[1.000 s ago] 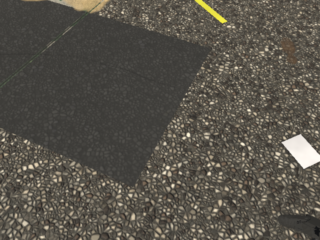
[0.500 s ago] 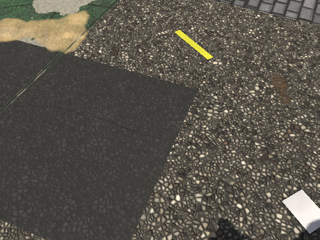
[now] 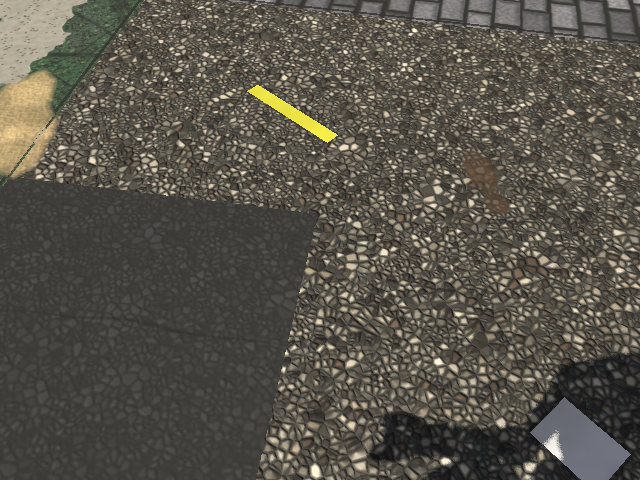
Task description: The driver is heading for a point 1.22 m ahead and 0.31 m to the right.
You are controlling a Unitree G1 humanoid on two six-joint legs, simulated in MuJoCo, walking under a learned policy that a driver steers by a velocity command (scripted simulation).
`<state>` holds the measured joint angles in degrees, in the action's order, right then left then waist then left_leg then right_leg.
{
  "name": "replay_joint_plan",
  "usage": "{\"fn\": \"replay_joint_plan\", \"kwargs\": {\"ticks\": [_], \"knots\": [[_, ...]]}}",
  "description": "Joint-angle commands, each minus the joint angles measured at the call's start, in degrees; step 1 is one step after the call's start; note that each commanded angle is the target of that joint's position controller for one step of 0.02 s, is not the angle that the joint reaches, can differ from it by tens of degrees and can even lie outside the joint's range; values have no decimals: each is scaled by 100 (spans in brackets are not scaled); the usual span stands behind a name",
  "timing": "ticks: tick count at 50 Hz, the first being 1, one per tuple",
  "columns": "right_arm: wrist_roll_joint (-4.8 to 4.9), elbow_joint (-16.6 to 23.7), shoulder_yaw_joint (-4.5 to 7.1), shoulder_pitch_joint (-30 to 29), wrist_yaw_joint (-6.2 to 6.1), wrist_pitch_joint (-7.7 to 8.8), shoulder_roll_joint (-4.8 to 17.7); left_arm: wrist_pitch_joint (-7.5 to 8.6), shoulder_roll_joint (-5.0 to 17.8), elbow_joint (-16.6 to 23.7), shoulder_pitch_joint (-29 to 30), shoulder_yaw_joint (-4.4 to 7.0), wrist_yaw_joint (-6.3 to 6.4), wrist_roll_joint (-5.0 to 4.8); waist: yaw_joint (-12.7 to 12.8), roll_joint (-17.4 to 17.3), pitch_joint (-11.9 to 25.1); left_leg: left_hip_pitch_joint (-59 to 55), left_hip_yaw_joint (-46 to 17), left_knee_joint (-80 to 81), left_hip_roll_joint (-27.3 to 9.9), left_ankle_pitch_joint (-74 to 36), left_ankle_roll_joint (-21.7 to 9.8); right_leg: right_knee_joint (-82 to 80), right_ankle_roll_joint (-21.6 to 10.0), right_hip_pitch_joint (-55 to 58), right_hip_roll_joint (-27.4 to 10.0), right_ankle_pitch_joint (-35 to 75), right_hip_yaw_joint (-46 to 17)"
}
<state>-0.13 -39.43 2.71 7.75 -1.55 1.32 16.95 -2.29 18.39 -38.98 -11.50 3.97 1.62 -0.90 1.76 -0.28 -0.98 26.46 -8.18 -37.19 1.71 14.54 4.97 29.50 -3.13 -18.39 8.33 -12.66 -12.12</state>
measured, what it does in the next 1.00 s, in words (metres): steps on the spot, turning right: left foot, then right foot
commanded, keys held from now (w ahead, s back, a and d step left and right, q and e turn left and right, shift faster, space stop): e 0.76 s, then no key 0.24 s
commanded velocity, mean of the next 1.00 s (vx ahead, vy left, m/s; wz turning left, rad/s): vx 0.01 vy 0.00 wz -0.53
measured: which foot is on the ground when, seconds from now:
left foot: up 0.00-0.02, down 0.04-0.46, up 0.48-0.92, down 0.94-1.00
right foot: down 0.00-0.04, up 0.06-0.44, down 0.46-0.96, up 0.98-1.00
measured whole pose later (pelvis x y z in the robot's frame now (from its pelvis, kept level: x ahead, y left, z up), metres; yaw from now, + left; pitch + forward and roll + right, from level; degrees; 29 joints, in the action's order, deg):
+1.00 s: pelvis +0.04 +0.00 +0.00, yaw -32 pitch +1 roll +1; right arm -1.3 -41.5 3.6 8.5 0.0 1.0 15.9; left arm -2.5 17.4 -36.6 -8.8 3.0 1.3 0.1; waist 0.3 2.4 -1.7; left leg 14.3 -2.4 -28.3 1.9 14.2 -0.4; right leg 35.6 -0.2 -18.0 6.0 -21.8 -11.8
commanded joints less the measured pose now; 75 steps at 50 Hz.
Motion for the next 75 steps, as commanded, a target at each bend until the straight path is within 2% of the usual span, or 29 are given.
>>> {"fn": "replay_joint_plan", "kwargs": {"ticks": [1,2,3,4,5,7,12,19,22,23,24,25,26,28,36,43,46,47,48,49,51,56,59,62,64,65,67,71,75], "knots": [[36,313,232,202,47,219,631,10,790,465,269,206,31,-70,-296,937,674,-807,160,1418,30,-669,-198,-197,-593,748,-1271,1779,-1619],[-7,284,293,315,31,236,831,8,622,498,175,158,31,-58,-260,708,766,-1517,-137,1725,-513,-1348,-408,155,-355,380,-1032,979,-1463],[-94,403,360,170,-23,177,1209,17,284,472,-323,70,3,54,98,-629,959,-2237,-1193,1613,-1778,-2881,-984,1330,-3,-284,-375,-1344,-593],[-262,286,395,365,7,102,1255,62,590,630,-234,148,-7,12,9,-1701,768,-2327,-2311,1709,-2485,-3716,-1925,2361,308,-1404,99,-2726,205],[-183,350,339,324,18,91,981,77,1009,485,-382,279,-10,65,-54,-1119,754,-2290,-2106,1638,-2522,-3618,-2062,3352,534,-1572,-299,-2503,212],[-78,429,240,26,-10,44,627,-62,969,278,-360,342,21,-32,-23,-572,602,-2141,-972,1487,-1820,-3090,-1627,3938,787,-1630,-484,-1843,355],[-103,333,280,52,-107,-116,729,-136,461,574,133,186,-33,-82,-276,-1015,470,-2186,-67,1719,-1557,-2857,-1706,3219,998,-1587,-743,-1173,948],[38,236,425,-58,-12,-167,1048,-156,500,747,189,190,-207,-26,-329,-1133,615,-2024,357,1639,-1902,-2447,-1694,1305,681,-363,-942,-881,1411],[185,125,414,-83,1,-147,953,-162,526,587,-313,272,-251,-5,-30,-879,585,-1578,733,964,-1718,-1703,-1191,-265,234,679,-719,223,1585],[105,3,361,232,28,-134,716,-145,795,570,-490,365,-198,9,-51,-80,574,-841,1219,73,-1366,-753,-698,-736,-34,1434,-1068,1283,871],[-247,242,220,272,63,-135,331,-116,1534,750,-528,501,-94,31,-266,1907,550,884,1645,-1775,-513,2240,-48,-705,-864,2196,-2686,3536,-1344],[-149,435,293,-412,-11,-107,586,29,1411,812,-647,442,-167,268,285,1519,822,1166,661,-2762,-192,2573,-39,-947,-1709,1600,-3081,3244,-1887],[-8,425,353,-521,-48,-130,751,143,1236,767,-442,381,-191,287,166,1027,592,1223,459,-3108,-319,2133,-119,-1029,-1543,1436,-2748,2685,-1394],[-25,238,408,-334,-124,-172,788,190,901,767,76,286,-125,74,-84,706,403,1235,358,-2903,-435,1268,-159,-992,-996,1298,-2221,2037,-843],[12,240,331,-381,-43,-119,527,92,915,734,41,257,56,40,-74,818,543,653,309,-1467,-111,454,65,-909,-960,1314,-1838,1664,-939],[72,225,306,-286,100,-28,556,11,864,716,205,221,-31,75,16,943,570,-414,390,-261,-60,666,-61,-650,-980,922,-1821,1767,-1436],[40,145,279,40,176,50,449,-13,709,685,421,141,-34,-4,-258,838,573,-1286,511,1301,-83,-371,-273,-386,-704,752,-1575,1730,-1437],[-44,157,286,79,171,71,554,10,571,629,252,95,-26,21,-236,612,584,-1774,264,1685,-395,-1128,-413,-277,-418,494,-1378,1116,-1308],[-155,255,314,92,142,68,879,50,336,588,-33,19,-31,160,-30,-336,725,-2231,-633,1838,-1333,-2160,-751,525,-62,117,-867,-109,-685],[-258,180,291,-122,147,55,959,79,404,634,-125,62,-17,107,226,-1283,416,-1751,-1407,1873,-1952,-2621,-1629,817,255,-267,-294,-1601,33],[-157,232,189,-256,138,98,606,81,870,544,118,218,29,118,-77,-1029,306,-1635,-1428,2006,-1970,-2072,-1981,1998,657,-378,-532,-2063,218],[38,-19,186,16,76,-6,713,29,192,325,173,29,-31,63,-280,-944,204,-1885,-704,2225,-1217,369,-1522,1553,887,-492,-769,-1365,857],[59,-78,248,327,38,-122,962,193,281,341,405,27,-80,-19,-477,-1102,-4,-1775,-881,2401,-1277,1176,-1632,683,679,-208,-678,-1432,1217],[179,-105,223,318,48,-131,920,360,231,25,-69,34,-122,0,-196,-844,-12,-1237,-681,2229,-1158,1192,-1537,-904,293,1012,-571,-191,1450],[72,18,43,7,105,2,374,433,457,-190,-920,92,-82,0,217,-328,338,-91,-178,1143,-787,1035,-1053,-988,-60,2509,-1315,-368,538],[39,283,-53,-204,131,130,15,437,1060,-312,-1280,251,-94,38,242,1058,370,809,915,-172,3,1032,-625,-1350,-610,2712,-2156,-1568,-940],[236,453,155,-611,146,300,709,568,845,-325,-1303,193,-121,114,411,976,-591,2089,551,-1730,-419,1665,-604,-2070,-1320,2356,-2938,-2087,-2134],[133,306,140,-460,330,430,538,637,533,-301,-1114,66,-115,59,238,664,-567,2404,627,-1765,-734,287,-683,-2185,-913,2583,-2346,-462,-818],[107,433,-17,-849,474,438,173,595,625,-317,-1123,75,-105,34,302,702,-485,1144,1000,-401,-506,-888,-410,-2255,-773,1667,-1889,677,276]]}}
Keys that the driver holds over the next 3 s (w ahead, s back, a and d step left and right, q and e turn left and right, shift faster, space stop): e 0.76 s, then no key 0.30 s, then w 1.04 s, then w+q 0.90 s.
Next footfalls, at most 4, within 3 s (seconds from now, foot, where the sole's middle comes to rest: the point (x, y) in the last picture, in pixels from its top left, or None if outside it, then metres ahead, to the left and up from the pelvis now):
0.04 left None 0.11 0.14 -0.77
0.46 right None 0.03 -0.12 -0.77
0.94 left None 0.13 0.07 -0.77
1.28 right None -0.02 -0.13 -0.77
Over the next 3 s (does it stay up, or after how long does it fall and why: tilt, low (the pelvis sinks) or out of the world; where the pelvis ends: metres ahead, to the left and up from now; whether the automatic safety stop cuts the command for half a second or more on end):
stays up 0.85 -0.38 0.01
